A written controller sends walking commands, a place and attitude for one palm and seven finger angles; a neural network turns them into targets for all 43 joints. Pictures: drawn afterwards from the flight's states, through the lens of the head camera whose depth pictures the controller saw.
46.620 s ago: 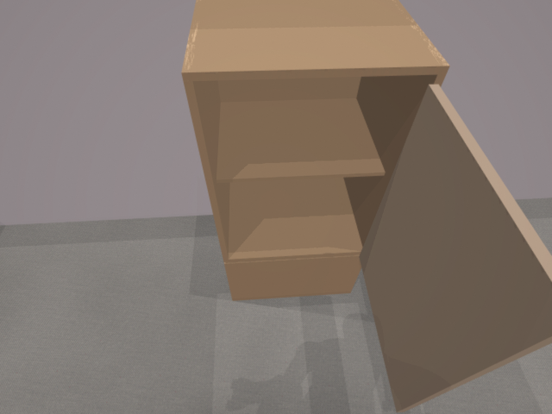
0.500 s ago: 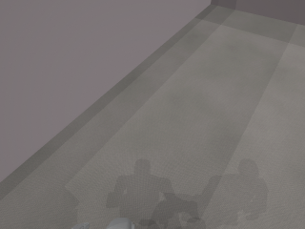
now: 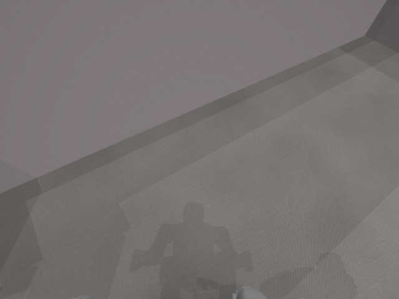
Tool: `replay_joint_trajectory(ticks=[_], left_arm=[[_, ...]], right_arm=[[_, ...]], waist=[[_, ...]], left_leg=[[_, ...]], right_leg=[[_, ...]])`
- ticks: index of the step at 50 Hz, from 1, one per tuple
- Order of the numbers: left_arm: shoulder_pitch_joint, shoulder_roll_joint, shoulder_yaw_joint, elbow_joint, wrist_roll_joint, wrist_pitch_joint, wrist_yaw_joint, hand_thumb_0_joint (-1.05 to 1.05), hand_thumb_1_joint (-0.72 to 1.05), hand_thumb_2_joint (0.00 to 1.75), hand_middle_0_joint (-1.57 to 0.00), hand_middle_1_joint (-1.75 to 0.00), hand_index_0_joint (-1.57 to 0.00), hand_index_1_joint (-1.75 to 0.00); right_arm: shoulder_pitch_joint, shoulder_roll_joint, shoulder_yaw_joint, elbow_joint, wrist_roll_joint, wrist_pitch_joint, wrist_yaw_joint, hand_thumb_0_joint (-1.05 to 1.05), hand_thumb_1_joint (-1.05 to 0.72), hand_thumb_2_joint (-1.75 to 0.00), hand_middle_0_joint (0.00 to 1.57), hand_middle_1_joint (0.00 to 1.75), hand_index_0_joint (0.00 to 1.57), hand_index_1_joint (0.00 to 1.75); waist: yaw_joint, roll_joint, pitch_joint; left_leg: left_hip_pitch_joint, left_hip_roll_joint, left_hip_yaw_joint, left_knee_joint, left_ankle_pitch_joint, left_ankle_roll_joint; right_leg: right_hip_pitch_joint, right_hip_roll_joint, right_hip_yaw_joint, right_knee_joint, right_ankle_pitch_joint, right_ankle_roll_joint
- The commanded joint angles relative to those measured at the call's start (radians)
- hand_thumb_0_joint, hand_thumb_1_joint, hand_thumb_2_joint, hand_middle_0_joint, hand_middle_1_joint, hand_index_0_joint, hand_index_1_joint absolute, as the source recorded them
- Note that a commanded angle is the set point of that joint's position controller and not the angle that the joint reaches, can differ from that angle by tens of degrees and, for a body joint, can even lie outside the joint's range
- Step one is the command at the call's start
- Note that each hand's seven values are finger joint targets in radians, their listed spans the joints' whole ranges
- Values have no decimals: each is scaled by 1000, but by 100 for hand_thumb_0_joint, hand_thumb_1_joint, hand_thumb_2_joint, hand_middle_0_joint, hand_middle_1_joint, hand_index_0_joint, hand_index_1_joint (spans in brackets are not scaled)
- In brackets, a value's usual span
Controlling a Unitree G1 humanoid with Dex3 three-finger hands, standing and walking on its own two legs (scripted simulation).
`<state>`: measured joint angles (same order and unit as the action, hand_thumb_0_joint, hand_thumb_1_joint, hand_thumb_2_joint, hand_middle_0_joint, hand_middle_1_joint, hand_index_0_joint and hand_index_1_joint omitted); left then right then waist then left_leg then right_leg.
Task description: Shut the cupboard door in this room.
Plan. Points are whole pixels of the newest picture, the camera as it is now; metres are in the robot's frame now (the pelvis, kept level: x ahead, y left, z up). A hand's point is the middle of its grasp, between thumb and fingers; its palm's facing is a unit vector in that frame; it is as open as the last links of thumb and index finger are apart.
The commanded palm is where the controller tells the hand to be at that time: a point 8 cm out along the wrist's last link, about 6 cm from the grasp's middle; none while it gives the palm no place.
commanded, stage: turn to face it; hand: left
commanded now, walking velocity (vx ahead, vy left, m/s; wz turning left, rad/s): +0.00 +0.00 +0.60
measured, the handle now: out of the picture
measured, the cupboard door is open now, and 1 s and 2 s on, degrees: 49 49 49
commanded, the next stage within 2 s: none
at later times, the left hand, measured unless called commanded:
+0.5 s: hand out of the picture +0.02 +0.18 -0.16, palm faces +0.33 -0.91 -0.26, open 7.4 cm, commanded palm none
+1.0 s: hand out of the picture -0.02 +0.22 -0.16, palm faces +0.59 -0.77 -0.26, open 7.4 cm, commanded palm none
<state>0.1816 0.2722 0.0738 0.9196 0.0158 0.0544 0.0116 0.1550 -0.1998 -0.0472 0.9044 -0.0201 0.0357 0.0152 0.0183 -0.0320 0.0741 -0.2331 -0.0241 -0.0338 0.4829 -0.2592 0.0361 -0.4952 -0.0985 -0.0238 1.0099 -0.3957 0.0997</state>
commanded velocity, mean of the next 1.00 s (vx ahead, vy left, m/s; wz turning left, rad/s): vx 0.00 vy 0.00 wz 0.60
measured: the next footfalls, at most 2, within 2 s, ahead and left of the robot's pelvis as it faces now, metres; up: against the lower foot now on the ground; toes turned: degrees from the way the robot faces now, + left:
right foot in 0.18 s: +0.06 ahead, -0.14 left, +0.00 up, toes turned +4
left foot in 0.60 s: -0.02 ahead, +0.10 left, +0.00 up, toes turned +30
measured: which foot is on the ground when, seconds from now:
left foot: down 0.00-0.18, up 0.20-0.58, down 0.60-1.00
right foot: up 0.00-0.16, down 0.18-0.60, up 0.62-1.00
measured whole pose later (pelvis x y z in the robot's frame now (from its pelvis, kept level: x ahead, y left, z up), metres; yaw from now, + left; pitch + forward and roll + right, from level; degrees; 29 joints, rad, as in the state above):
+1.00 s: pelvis +0.02 -0.02 -0.01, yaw +36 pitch +1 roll +0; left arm 0.13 0.24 0.06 0.87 0.01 0.04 0.01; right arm 0.17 -0.20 -0.06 0.90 -0.03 0.04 0.02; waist -0.01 0.01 0.09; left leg -0.28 -0.04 -0.10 0.53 -0.27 0.01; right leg -0.41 -0.06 -0.03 0.78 -0.42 0.09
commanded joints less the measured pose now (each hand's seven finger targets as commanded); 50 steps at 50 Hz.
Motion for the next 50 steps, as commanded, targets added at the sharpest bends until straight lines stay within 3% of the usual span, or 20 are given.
replay_joint_trajectory(ticks=[1,5,7,8,9,10,12,14,20,24,26,28,29,30,31,33,35,37,45,50], left_arm=[[-68,61,9,-113,-4,-24,5,0,90,90,-20,-30,-20,-30],[-35,46,7,-122,-12,-34,6,0,90,90,-20,-30,-20,-30],[28,60,12,-110,-16,-48,11,0,90,90,-20,-30,-20,-30],[70,103,21,-103,-9,-62,16,0,90,90,-20,-30,-20,-30],[88,194,39,-103,6,-71,25,0,90,90,-20,-30,-20,-30],[84,192,39,-110,0,-68,27,0,90,90,-20,-30,-20,-30],[-23,131,26,-132,-1,-66,29,0,90,90,-20,-30,-20,-30],[-69,88,14,-145,3,-65,27,0,90,90,-20,-30,-20,-30],[61,130,22,-100,11,-67,21,0,90,90,-20,-30,-20,-30],[92,160,32,-81,14,-60,20,0,90,90,-20,-30,-20,-30],[87,178,39,-76,14,-56,19,0,90,90,-20,-30,-20,-30],[69,183,42,-74,6,-50,14,0,90,90,-20,-30,-20,-30],[64,160,38,-79,0,-47,10,0,90,90,-20,-30,-20,-30],[54,85,20,-123,-8,-45,-1,0,90,90,-20,-30,-20,-30],[-16,73,2,-154,3,-33,7,0,90,90,-20,-30,-20,-30],[-63,81,11,-128,-3,-27,16,0,90,90,-20,-30,-20,-30],[-19,79,15,-92,-1,-24,3,0,90,90,-20,-30,-20,-30],[12,73,15,-82,0,-21,0,0,90,90,-20,-30,-20,-30],[-58,60,7,-131,-3,-27,1,0,90,90,-20,-30,-20,-30],[13,60,8,-128,-13,-44,6,0,90,90,-20,-30,-20,-30]], right_arm=[[46,-226,-67,-65,-5,-11,-20,0,-90,-90,20,30,20,30],[26,-226,-75,-74,-8,-6,-21,0,-90,-90,20,30,20,30],[12,-206,-75,-82,2,-6,-19,0,-90,-90,20,30,20,30],[28,-169,-72,-86,11,-9,-14,0,-90,-90,20,30,20,30],[46,-103,-62,-104,18,-12,-7,0,-90,-90,20,30,20,30],[50,-142,-71,-98,4,1,-12,0,-90,-90,20,30,20,30],[46,-139,-74,-61,0,21,-3,0,-90,-90,20,30,20,30],[65,-120,-69,-40,1,28,11,0,-90,-90,20,30,20,30],[-31,-95,-48,-49,4,27,20,0,-90,-90,20,30,20,30],[-71,-95,-34,-64,10,15,20,0,-90,-90,20,30,20,30],[-57,-101,-34,-68,12,9,18,0,-90,-90,20,30,20,30],[2,-124,-40,-61,7,2,17,0,-90,-90,20,30,20,30],[63,-176,-55,-53,3,-7,17,0,-90,-90,20,30,20,30],[135,-307,-89,-51,-3,-17,9,0,-90,-90,20,30,20,30],[190,-339,-91,-27,12,-10,-1,0,-90,-90,20,30,20,30],[117,-274,-73,-34,4,-15,-25,0,-90,-90,20,30,20,30],[22,-228,-54,-65,-2,-19,-28,0,-90,-90,20,30,20,30],[5,-224,-51,-76,-1,-21,-25,0,-90,-90,20,30,20,30],[41,-231,-68,-78,-5,-12,-18,0,-90,-90,20,30,20,30],[1,-218,-73,-91,-2,-4,-17,0,-90,-90,20,30,20,30]], waist=[[-53,195,-82],[-36,211,-127],[2,178,-159],[16,77,-195],[24,-209,-203],[15,-177,-189],[-27,-137,-86],[-51,-129,-52],[16,-163,-84],[37,-198,-112],[26,-196,-122],[-19,-144,-146],[-59,-16,-189],[-103,323,-222],[-124,303,-227],[-102,310,-163],[-46,191,-112],[-32,159,-111],[-58,199,-121],[-13,198,-135]], left_leg=[[87,244,-283,-120,347,139],[39,209,-339,-52,445,124],[-41,164,-333,27,407,75],[-164,105,-277,130,247,16],[-362,-41,-66,357,-195,-69],[-344,-18,-56,569,-348,-81],[-344,33,-57,764,-243,-91],[-337,52,-22,770,-152,-107],[-286,50,77,489,-182,-126],[-221,50,118,298,-199,-109],[-150,42,146,192,-157,-95],[-3,34,167,13,2,-79],[180,92,84,-92,175,-46],[373,385,-295,-100,594,98],[345,474,-317,-91,779,181],[231,379,-250,-80,685,174],[139,302,-170,-96,560,136],[118,269,-149,-110,492,123],[118,239,-253,-87,446,136],[-27,188,-312,3,457,94]], right_leg=[[-32,25,5,-94,-35,1],[136,80,-14,-316,-21,-15],[312,74,-17,-548,147,-22],[487,-33,72,-669,256,-49],[622,-321,310,-693,453,-161],[490,-424,324,-687,503,-253],[350,-321,201,-693,428,-242],[322,-248,45,-676,467,-201],[462,-249,-61,-636,645,-200],[510,-273,-94,-579,726,-203],[478,-289,-112,-541,709,-191],[398,-268,-167,-438,611,-138],[264,-231,-192,-257,498,-91],[-74,-70,-214,-3,-134,-7],[-137,-50,-94,110,-291,-7],[-147,-54,-1,183,-181,-12],[-98,-44,2,166,-65,-6],[-68,-29,-3,113,-24,-2],[-16,28,-8,-112,-41,2],[246,80,-34,-431,83,-16]])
